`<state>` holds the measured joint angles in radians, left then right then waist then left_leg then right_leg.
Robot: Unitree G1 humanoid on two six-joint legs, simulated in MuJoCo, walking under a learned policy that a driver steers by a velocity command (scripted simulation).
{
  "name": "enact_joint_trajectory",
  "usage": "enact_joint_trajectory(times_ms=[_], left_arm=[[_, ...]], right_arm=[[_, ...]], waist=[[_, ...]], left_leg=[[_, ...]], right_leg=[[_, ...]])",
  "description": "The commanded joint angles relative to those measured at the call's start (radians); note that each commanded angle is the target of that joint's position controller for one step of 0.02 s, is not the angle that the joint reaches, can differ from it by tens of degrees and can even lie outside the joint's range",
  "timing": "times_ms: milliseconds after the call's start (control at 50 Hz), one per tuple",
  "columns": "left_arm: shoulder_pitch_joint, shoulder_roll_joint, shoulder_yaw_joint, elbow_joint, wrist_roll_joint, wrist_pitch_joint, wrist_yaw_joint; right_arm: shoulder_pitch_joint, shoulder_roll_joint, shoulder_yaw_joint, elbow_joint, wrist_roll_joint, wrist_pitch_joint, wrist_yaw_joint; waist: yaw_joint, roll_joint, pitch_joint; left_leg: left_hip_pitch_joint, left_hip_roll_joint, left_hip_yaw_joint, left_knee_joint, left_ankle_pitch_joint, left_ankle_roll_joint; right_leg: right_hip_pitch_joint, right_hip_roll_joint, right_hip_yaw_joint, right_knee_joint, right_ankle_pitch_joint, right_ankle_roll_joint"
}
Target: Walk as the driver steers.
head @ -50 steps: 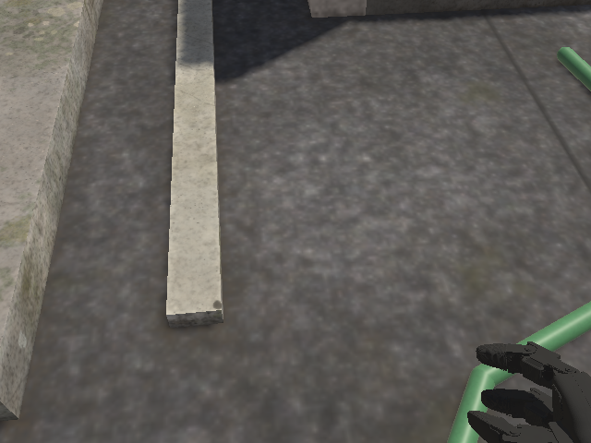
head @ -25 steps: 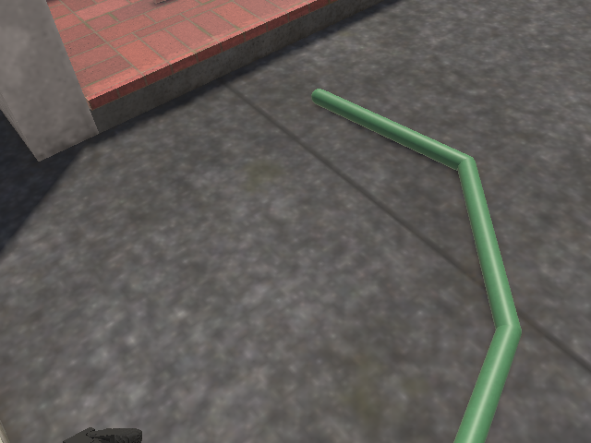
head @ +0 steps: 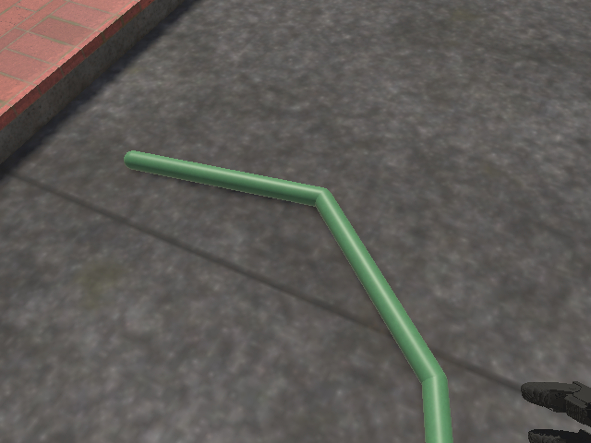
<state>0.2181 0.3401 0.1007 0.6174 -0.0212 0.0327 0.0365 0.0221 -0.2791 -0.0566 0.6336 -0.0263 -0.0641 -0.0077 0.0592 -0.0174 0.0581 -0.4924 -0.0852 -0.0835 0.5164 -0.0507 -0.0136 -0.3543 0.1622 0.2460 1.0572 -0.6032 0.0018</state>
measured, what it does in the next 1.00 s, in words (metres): steps on the spot, turning right: right foot, then left foot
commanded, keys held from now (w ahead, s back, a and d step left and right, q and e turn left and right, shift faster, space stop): e+shift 0.12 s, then shift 0.88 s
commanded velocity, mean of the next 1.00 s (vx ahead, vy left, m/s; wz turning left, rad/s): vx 0.03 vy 0.00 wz -0.35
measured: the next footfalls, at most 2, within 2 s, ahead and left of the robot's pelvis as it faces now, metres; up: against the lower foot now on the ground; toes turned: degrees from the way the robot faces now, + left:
right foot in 0.38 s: +0.04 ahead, -0.11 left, +0.00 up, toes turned -15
left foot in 0.68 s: +0.10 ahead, +0.14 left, +0.00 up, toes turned -17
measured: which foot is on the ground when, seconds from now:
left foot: down 0.00-0.38, up 0.40-0.66, down 0.68-1.00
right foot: up 0.00-0.36, down 0.38-1.00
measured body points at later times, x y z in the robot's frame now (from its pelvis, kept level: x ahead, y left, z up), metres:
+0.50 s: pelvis +0.03 +0.00 +0.03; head +0.05 -0.03 +0.47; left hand +0.26 +0.21 -0.06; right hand +0.07 -0.31 -0.10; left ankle +0.10 +0.13 -0.67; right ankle +0.00 -0.09 -0.71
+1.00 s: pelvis +0.03 +0.03 +0.02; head +0.04 +0.02 +0.47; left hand +0.21 +0.24 -0.10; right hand +0.06 -0.25 -0.10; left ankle +0.06 +0.15 -0.71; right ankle +0.00 -0.09 -0.71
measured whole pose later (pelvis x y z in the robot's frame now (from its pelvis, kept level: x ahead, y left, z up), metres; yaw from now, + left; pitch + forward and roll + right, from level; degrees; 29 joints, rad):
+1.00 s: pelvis +0.03 +0.03 +0.02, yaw -18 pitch -1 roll +0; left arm 0.19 0.24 0.05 0.85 0.02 0.02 0.03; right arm 0.17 -0.23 -0.01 0.87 -0.01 0.00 -0.02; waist 0.00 0.00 0.03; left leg -0.20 0.02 0.01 0.52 -0.29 -0.01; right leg -0.23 0.02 0.04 0.51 -0.26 0.01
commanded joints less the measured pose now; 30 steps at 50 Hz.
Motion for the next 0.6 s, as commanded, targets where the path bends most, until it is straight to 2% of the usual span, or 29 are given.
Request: enact_joint_trajectory(times_ms=[20,40,60,80,100,120,180,220,260,320,360,380,400,420,440,460,480,500,520,560,600], left_arm=[[0.117,0.168,0.032,-0.049,-0.012,0.015,-0.012],[0.069,0.168,0.035,-0.056,-0.006,0.031,-0.002],[0.041,0.147,0.030,-0.077,0.000,0.038,0.000],[0.024,0.109,0.018,-0.088,0.000,0.037,-0.002],[0.019,0.072,0.007,-0.094,-0.004,0.033,-0.002],[0.012,0.054,0.001,-0.099,-0.007,0.028,-0.002],[-0.028,0.045,-0.010,-0.108,0.007,0.022,-0.001],[-0.034,0.043,-0.016,-0.102,0.013,0.022,-0.005],[-0.030,0.044,-0.021,-0.088,0.013,0.022,-0.013],[-0.011,0.049,-0.022,-0.064,0.017,0.021,-0.030],[0.056,0.051,-0.018,-0.024,0.021,0.020,-0.040],[0.065,0.077,-0.013,-0.022,0.027,0.022,-0.039],[0.038,0.180,0.005,-0.040,0.040,0.026,-0.029],[0.007,0.171,0.004,-0.057,0.068,0.012,-0.032],[-0.051,0.133,-0.010,-0.060,0.079,-0.009,-0.031],[-0.101,0.099,-0.019,-0.054,0.067,-0.027,-0.031],[-0.128,0.074,-0.026,-0.050,0.052,-0.037,-0.030],[-0.139,0.053,-0.035,-0.040,0.046,-0.043,-0.028],[-0.140,0.034,-0.043,-0.031,0.044,-0.043,-0.027],[-0.131,0.020,-0.045,-0.014,0.040,-0.039,-0.028],[-0.084,0.035,-0.040,0.011,0.040,-0.031,-0.029]], right_arm=[[0.010,-0.070,-0.022,-0.106,-0.004,0.018,-0.021],[-0.005,-0.075,-0.018,-0.110,0.000,0.033,-0.027],[-0.028,-0.095,-0.023,-0.097,0.003,0.041,-0.031],[-0.010,-0.111,-0.029,-0.080,-0.002,0.043,-0.036],[0.018,-0.114,-0.033,-0.062,-0.007,0.044,-0.039],[0.040,-0.117,-0.036,-0.048,-0.009,0.045,-0.040],[0.076,-0.133,-0.041,-0.019,0.000,0.046,-0.032],[0.056,-0.151,-0.045,-0.014,0.009,0.052,-0.022],[0.042,-0.167,-0.048,-0.005,0.020,0.058,-0.012],[0.074,-0.179,-0.048,0.026,0.037,0.065,-0.001],[0.107,-0.168,-0.043,0.056,0.056,0.073,0.001],[0.152,-0.130,-0.032,0.077,0.055,0.071,0.007],[0.160,-0.051,-0.006,0.041,0.009,0.060,0.020],[0.057,-0.118,-0.029,0.023,0.005,0.058,0.006],[0.054,-0.142,-0.040,0.027,0.018,0.065,0.002],[0.100,-0.128,-0.041,0.052,0.025,0.075,-0.002],[0.135,-0.126,-0.043,0.078,0.018,0.083,-0.009],[0.152,-0.124,-0.044,0.090,0.013,0.089,-0.012],[0.162,-0.108,-0.039,0.094,0.016,0.090,-0.012],[0.144,-0.069,-0.021,0.091,0.026,0.088,-0.008],[0.098,-0.057,-0.009,0.076,0.028,0.088,-0.005]], waist=[[-0.030,0.133,-0.248],[-0.035,0.077,-0.212],[-0.026,0.076,-0.157],[-0.032,0.091,-0.131],[-0.041,0.108,-0.138],[-0.051,0.117,-0.155],[-0.068,0.105,-0.201],[-0.063,0.115,-0.202],[-0.060,0.141,-0.188],[-0.059,0.164,-0.176],[-0.030,0.157,-0.173],[-0.035,0.095,-0.165],[-0.085,-0.192,-0.168],[-0.009,-0.183,-0.131],[-0.036,-0.142,-0.110],[-0.068,-0.138,-0.110],[-0.079,-0.129,-0.120],[-0.088,-0.130,-0.120],[-0.097,-0.124,-0.130],[-0.086,-0.123,-0.140],[-0.048,-0.131,-0.145]], left_leg=[[0.503,0.422,-0.440,-0.170,-0.017,0.235],[0.400,0.361,-0.341,-0.195,-0.054,0.198],[0.316,0.326,-0.260,-0.212,-0.035,0.192],[0.263,0.294,-0.179,-0.233,0.007,0.191],[0.278,0.287,-0.135,-0.243,0.046,0.204],[0.313,0.302,-0.112,-0.249,0.080,0.225],[0.364,0.358,-0.109,-0.257,0.098,0.278],[0.329,0.361,-0.071,-0.268,0.055,0.280],[0.281,0.350,-0.028,-0.276,0.000,0.270],[0.278,0.354,-0.009,-0.254,-0.060,0.251],[0.220,0.331,0.028,-0.191,-0.080,0.189],[0.136,0.291,0.077,-0.110,-0.152,0.110],[-0.055,0.155,0.219,0.112,-0.374,-0.005],[-0.091,0.119,0.124,0.286,-0.520,-0.032],[-0.070,0.126,0.075,0.411,-0.493,-0.035],[-0.054,0.130,0.063,0.454,-0.438,-0.041],[-0.047,0.133,0.059,0.473,-0.387,-0.051],[-0.020,0.135,0.057,0.494,-0.352,-0.063],[0.017,0.130,0.061,0.489,-0.334,-0.071],[0.065,0.135,0.071,0.349,-0.319,-0.074],[0.105,0.128,0.081,0.233,-0.353,-0.069]], right_leg=[[-0.331,-0.144,-0.104,0.350,0.084,0.091],[-0.288,-0.164,-0.126,0.341,0.138,0.097],[-0.270,-0.185,-0.146,0.299,0.164,0.093],[-0.241,-0.193,-0.178,0.260,0.183,0.085],[-0.238,-0.195,-0.199,0.223,0.187,0.081],[-0.248,-0.206,-0.205,0.191,0.183,0.080],[-0.220,-0.227,-0.190,0.071,0.176,0.072],[-0.149,-0.227,-0.200,-0.027,0.191,0.058],[-0.061,-0.210,-0.228,-0.144,0.204,0.041],[0.042,-0.181,-0.262,-0.351,0.239,0.006],[0.193,-0.148,-0.288,-0.585,0.342,-0.049],[0.285,-0.206,-0.191,-0.673,0.404,-0.093],[0.354,-0.460,0.134,-0.703,0.558,-0.203],[0.187,-0.544,0.206,-0.753,0.596,-0.316],[0.142,-0.502,0.136,-0.759,0.630,-0.306],[0.131,-0.442,0.055,-0.745,0.654,-0.261],[0.145,-0.405,0.009,-0.730,0.681,-0.227],[0.137,-0.385,-0.025,-0.713,0.777,-0.217],[0.129,-0.365,-0.053,-0.699,0.840,-0.214],[0.164,-0.335,-0.085,-0.664,0.859,-0.201],[0.201,-0.355,-0.049,-0.640,0.861,-0.218]])
Velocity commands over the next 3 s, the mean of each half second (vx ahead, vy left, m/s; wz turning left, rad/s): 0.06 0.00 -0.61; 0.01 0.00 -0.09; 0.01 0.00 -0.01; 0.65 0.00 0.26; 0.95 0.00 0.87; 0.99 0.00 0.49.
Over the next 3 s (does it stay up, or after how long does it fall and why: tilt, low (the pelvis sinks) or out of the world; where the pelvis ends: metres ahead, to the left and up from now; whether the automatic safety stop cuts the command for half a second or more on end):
stays up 0.97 0.09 0.00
